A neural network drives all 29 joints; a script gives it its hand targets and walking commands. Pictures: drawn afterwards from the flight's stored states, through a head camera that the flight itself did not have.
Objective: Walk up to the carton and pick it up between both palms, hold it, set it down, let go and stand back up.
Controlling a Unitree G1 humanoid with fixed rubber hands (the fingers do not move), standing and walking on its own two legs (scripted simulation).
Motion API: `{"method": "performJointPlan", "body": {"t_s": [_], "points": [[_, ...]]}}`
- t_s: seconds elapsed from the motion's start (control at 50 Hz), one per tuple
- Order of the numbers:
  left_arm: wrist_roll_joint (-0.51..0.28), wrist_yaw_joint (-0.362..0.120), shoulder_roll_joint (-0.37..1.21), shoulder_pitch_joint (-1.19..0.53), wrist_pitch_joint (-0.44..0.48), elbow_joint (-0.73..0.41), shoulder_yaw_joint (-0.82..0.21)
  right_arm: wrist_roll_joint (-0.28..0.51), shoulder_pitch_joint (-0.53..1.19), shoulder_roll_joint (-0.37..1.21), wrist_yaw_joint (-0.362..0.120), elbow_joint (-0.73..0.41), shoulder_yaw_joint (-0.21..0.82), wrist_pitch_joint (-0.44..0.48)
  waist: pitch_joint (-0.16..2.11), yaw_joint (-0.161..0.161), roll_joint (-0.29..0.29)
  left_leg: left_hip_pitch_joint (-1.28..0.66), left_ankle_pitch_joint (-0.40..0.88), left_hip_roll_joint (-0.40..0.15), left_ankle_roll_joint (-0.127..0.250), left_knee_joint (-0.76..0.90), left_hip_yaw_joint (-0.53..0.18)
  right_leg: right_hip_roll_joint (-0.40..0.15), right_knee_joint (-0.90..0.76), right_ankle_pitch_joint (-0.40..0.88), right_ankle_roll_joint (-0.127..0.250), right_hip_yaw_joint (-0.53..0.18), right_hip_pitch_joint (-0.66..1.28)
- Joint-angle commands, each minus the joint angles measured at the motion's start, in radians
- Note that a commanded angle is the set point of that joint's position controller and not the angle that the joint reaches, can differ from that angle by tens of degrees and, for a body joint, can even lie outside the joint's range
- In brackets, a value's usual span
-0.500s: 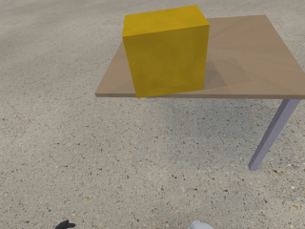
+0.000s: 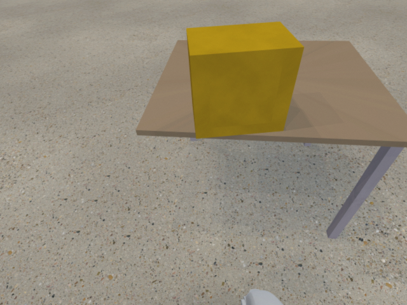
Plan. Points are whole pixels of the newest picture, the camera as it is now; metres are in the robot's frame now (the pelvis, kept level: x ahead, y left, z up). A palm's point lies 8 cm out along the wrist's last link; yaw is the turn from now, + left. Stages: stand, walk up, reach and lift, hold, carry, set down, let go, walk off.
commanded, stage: walk up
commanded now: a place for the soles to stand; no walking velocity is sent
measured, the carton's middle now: (236, 81) +0.72 -0.07 +0.08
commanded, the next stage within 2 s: none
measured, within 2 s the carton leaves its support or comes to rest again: neither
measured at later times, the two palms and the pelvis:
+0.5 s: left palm (81, 283) +0.19 +0.28 -0.05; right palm out of the picture +0.13 -0.34 -0.09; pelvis +0.10 -0.03 +0.01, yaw -4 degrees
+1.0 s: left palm (81, 233) +0.31 +0.34 -0.09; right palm (354, 260) +0.23 -0.28 -0.06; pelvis +0.20 +0.05 +0.00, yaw -5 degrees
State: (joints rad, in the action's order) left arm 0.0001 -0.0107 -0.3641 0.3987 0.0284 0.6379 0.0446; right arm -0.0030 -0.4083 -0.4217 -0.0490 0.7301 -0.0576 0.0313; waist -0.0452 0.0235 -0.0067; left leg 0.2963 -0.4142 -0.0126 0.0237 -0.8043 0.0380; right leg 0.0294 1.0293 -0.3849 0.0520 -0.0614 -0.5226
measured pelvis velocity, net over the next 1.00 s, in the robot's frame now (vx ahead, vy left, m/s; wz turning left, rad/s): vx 0.20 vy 0.05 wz -0.09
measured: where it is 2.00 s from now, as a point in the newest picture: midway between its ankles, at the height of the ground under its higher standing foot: outside the picture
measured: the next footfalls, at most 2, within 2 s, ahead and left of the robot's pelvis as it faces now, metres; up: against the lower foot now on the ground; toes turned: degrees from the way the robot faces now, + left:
right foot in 0.32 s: +0.21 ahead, -0.13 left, +0.00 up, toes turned +0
left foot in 0.76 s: +0.30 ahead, +0.14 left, +0.00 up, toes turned -6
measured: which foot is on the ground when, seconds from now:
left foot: down 0.00-0.34, up 0.36-0.74, down 0.76-1.00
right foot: up 0.00-0.30, down 0.32-0.78, up 0.80-1.00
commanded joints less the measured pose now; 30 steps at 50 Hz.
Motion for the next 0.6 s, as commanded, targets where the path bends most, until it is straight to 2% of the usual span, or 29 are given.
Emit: {"method": "performJointPlan", "body": {"t_s": [0.0,0.02,0.04,0.06,0.08,0.1,0.12,0.14,0.16,0.18,0.2,0.22,0.24,0.26,0.28,0.3,0.32,0.34,0.36,0.38,0.4,0.42,0.44,0.46,0.48,0.5,0.54,0.56,0.58], "points": [[0.013,-0.015,-0.308,-0.008,0.035,0.030,0.103,-0.035,0.103,-0.334,0.038,-0.058,-0.119,0.051,-0.232,-0.031,-0.129,0.126,-0.532,-0.316,0.155,0.686,-0.481,-0.045,0.067,0.116,-0.047,-0.060,-0.227],[0.025,-0.021,-0.304,0.001,0.038,0.044,0.105,-0.033,0.080,-0.298,0.028,-0.076,-0.112,0.047,-0.199,-0.014,-0.153,0.096,-0.514,-0.286,0.177,0.650,-0.414,-0.041,0.065,0.124,-0.061,-0.013,-0.199],[0.022,-0.026,-0.316,0.009,0.033,0.047,0.122,-0.034,0.079,-0.307,0.023,-0.080,-0.112,0.046,-0.211,-0.021,-0.199,0.180,-0.543,-0.256,0.193,0.636,-0.388,-0.032,0.087,0.121,-0.065,0.040,-0.124],[0.022,-0.031,-0.296,-0.013,0.033,0.026,0.119,-0.031,0.061,-0.283,0.026,-0.060,-0.114,0.051,-0.241,-0.005,-0.142,0.160,-0.567,-0.278,0.196,0.649,-0.400,-0.041,0.052,0.131,-0.053,0.006,-0.178],[0.022,-0.037,-0.288,-0.036,0.034,0.010,0.116,-0.028,0.023,-0.309,0.027,-0.059,-0.108,0.056,-0.229,0.003,-0.159,0.124,-0.566,-0.275,0.200,0.653,-0.422,-0.050,0.025,0.133,-0.057,0.002,-0.169],[0.032,-0.037,-0.287,-0.058,0.033,0.013,0.110,-0.036,0.002,-0.303,0.027,-0.064,-0.115,0.060,-0.243,0.023,-0.106,0.094,-0.548,-0.289,0.180,0.644,-0.424,-0.034,0.015,0.128,-0.047,0.016,-0.197],[0.023,-0.039,-0.274,-0.016,0.036,0.018,0.108,-0.029,0.028,-0.310,0.029,-0.068,-0.117,0.058,-0.213,0.001,-0.129,0.066,-0.507,-0.291,0.177,0.623,-0.404,-0.050,-0.016,0.150,-0.041,0.006,-0.198],[0.027,-0.035,-0.261,-0.033,0.041,0.007,0.095,-0.027,0.026,-0.294,0.029,-0.077,-0.110,0.059,-0.215,0.014,-0.145,0.025,-0.453,-0.277,0.198,0.598,-0.361,-0.053,-0.062,0.132,-0.039,0.033,-0.220],[0.030,-0.036,-0.279,-0.081,0.038,-0.008,0.099,-0.031,-0.026,-0.296,0.029,-0.076,-0.123,0.062,-0.175,0.058,-0.086,-0.039,-0.396,-0.285,0.193,0.565,-0.379,-0.045,-0.090,0.097,-0.040,0.036,-0.226],[0.028,-0.035,-0.286,-0.099,0.042,-0.027,0.105,-0.035,-0.042,-0.331,0.029,-0.065,-0.129,0.058,-0.138,0.062,-0.146,-0.070,-0.410,-0.299,0.204,0.545,-0.403,-0.036,-0.111,0.056,-0.036,0.021,-0.205],[0.028,-0.034,-0.268,-0.092,0.053,-0.024,0.095,-0.035,-0.030,-0.321,0.030,-0.081,-0.126,0.056,-0.135,0.056,-0.120,-0.082,-0.340,-0.324,0.233,0.534,-0.391,-0.051,-0.153,0.048,-0.035,0.036,-0.208],[0.032,-0.033,-0.269,-0.099,0.063,-0.027,0.094,-0.040,-0.019,-0.316,0.025,-0.088,-0.127,0.055,-0.115,0.057,-0.146,-0.102,-0.310,-0.308,0.242,0.494,-0.364,-0.056,-0.208,-0.015,-0.040,0.059,-0.155],[0.023,-0.036,-0.233,-0.095,0.077,-0.028,0.081,-0.043,0.020,-0.309,0.026,-0.091,-0.120,0.054,-0.094,0.031,-0.193,-0.100,-0.090,-0.314,0.246,0.426,-0.293,-0.076,-0.331,-0.031,-0.016,0.083,-0.102],[0.025,-0.027,-0.263,-0.027,0.090,-0.009,0.095,-0.030,0.058,-0.312,0.026,-0.096,-0.115,0.050,-0.058,-0.009,-0.112,-0.010,-0.005,-0.295,0.222,0.338,-0.267,-0.075,-0.436,0.045,-0.009,0.054,0.074],[0.026,-0.017,-0.258,0.092,0.105,0.031,0.100,-0.031,0.089,-0.240,0.028,-0.120,-0.090,0.048,0.017,-0.076,-0.068,0.068,0.234,-0.222,0.164,0.165,-0.152,-0.022,-0.507,0.132,0.001,0.063,0.317],[0.030,-0.005,-0.302,0.204,0.109,0.059,0.125,-0.031,0.044,-0.174,0.029,-0.104,-0.071,0.046,0.126,-0.119,0.093,0.135,0.327,-0.131,0.115,-0.150,-0.055,-0.027,-0.561,0.102,-0.008,-0.041,0.525],[0.030,0.008,-0.359,0.265,0.112,0.038,0.146,-0.015,-0.024,-0.092,0.028,-0.128,-0.036,0.048,0.214,-0.130,0.319,0.288,0.010,-0.029,0.031,-0.331,-0.021,-0.243,-0.623,0.000,0.021,-0.421,0.644],[0.021,0.016,-0.400,0.224,0.105,0.019,0.144,-0.015,-0.017,-0.159,0.028,-0.103,-0.052,0.036,0.162,-0.088,0.206,0.455,-0.085,0.034,0.020,-0.420,-0.049,-0.332,-0.741,-0.234,0.080,-0.762,0.642],[0.016,0.017,-0.380,0.186,0.096,-0.005,0.145,-0.020,0.019,-0.232,0.028,-0.078,-0.063,0.024,0.098,-0.099,0.141,0.489,-0.097,0.000,0.028,-0.464,-0.062,-0.346,-0.755,-0.319,0.146,-0.804,0.595],[0.014,0.018,-0.361,0.180,0.096,-0.009,0.133,-0.025,0.059,-0.256,0.031,-0.084,-0.065,0.029,0.077,-0.106,0.115,0.537,-0.081,-0.017,0.042,-0.434,-0.102,-0.333,-0.723,-0.193,0.179,-0.752,0.594],[0.005,0.021,-0.335,0.156,0.092,-0.004,0.127,-0.018,0.059,-0.265,0.027,-0.071,-0.075,0.030,0.067,-0.087,0.063,0.509,-0.028,-0.030,0.035,-0.424,-0.122,-0.298,-0.696,-0.058,0.128,-0.668,0.585],[0.009,0.024,-0.304,0.131,0.095,-0.009,0.115,-0.020,0.042,-0.242,0.028,-0.084,-0.073,0.031,0.050,-0.070,0.051,0.491,-0.009,-0.039,0.035,-0.412,-0.114,-0.280,-0.655,0.088,0.129,-0.590,0.541],[0.001,0.023,-0.297,0.123,0.094,0.002,0.114,-0.007,0.018,-0.219,0.028,-0.065,-0.073,0.034,0.069,-0.055,0.094,0.438,0.031,-0.060,0.034,-0.359,-0.094,-0.261,-0.648,0.182,0.102,-0.487,0.511],[0.005,0.025,-0.295,0.122,0.098,0.006,0.109,-0.022,0.010,-0.208,0.024,-0.067,-0.077,0.027,0.075,-0.047,0.063,0.404,-0.001,-0.057,0.031,-0.318,-0.109,-0.272,-0.639,0.186,0.094,-0.486,0.475],[0.011,0.022,-0.307,0.121,0.098,0.005,0.112,-0.024,0.006,-0.197,0.022,-0.053,-0.075,0.024,0.056,-0.049,0.069,0.365,0.038,-0.076,0.033,-0.308,-0.092,-0.286,-0.673,0.062,0.120,-0.465,0.402],[0.017,0.020,-0.329,0.105,0.098,0.000,0.108,-0.014,0.006,-0.195,0.021,-0.060,-0.071,0.028,0.027,-0.032,0.098,0.355,0.044,-0.081,0.023,-0.274,-0.095,-0.255,-0.661,0.062,0.163,-0.438,0.344],[0.016,0.016,-0.324,0.091,0.096,-0.015,0.105,-0.029,0.089,-0.187,0.014,-0.074,-0.073,0.032,-0.044,-0.056,0.064,0.396,0.024,-0.093,0.020,-0.174,-0.090,-0.291,-0.696,-0.124,0.240,-0.441,0.257],[0.018,0.013,-0.337,0.079,0.100,-0.012,0.109,-0.030,0.044,-0.200,0.011,-0.062,-0.078,0.035,-0.006,-0.043,0.084,0.331,0.057,-0.093,0.022,-0.162,-0.069,-0.287,-0.706,-0.207,0.242,-0.432,0.215],[0.017,0.007,-0.333,0.065,0.095,-0.014,0.110,-0.028,0.065,-0.220,0.009,-0.054,-0.075,0.040,-0.027,-0.039,0.108,0.318,0.061,-0.104,0.020,-0.129,-0.061,-0.256,-0.697,-0.220,0.239,-0.396,0.185]]}}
